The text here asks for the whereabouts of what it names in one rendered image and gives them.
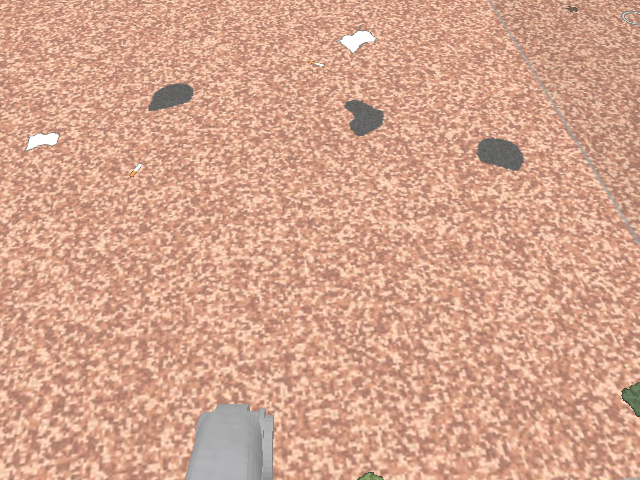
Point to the robot left shin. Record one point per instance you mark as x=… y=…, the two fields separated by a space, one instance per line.
x=200 y=419

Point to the left robot thigh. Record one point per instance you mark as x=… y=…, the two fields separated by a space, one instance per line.
x=233 y=443

